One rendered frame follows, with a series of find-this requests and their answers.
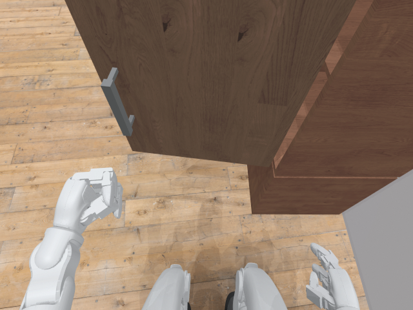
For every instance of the cupboard door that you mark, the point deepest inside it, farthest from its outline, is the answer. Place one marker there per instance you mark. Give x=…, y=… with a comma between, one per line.
x=218, y=80

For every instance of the left robot thigh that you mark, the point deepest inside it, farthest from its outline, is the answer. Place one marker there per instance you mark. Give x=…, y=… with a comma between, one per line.
x=171, y=289

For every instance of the robot right hand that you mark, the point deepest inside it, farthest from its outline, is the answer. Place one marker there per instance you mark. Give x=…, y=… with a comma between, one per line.
x=337, y=289

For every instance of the robot thigh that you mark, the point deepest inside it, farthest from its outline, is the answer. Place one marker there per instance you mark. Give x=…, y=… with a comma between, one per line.
x=257, y=290
x=171, y=289

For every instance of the right robot thigh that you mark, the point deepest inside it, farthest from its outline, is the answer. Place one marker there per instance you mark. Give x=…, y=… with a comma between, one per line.
x=257, y=290

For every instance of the left robot forearm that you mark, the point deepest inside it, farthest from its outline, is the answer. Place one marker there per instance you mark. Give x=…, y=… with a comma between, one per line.
x=53, y=265

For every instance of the handle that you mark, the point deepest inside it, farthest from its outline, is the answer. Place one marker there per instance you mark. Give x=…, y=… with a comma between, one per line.
x=109, y=88

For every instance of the robot left hand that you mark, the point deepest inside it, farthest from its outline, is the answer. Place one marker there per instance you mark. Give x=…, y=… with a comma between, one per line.
x=77, y=195

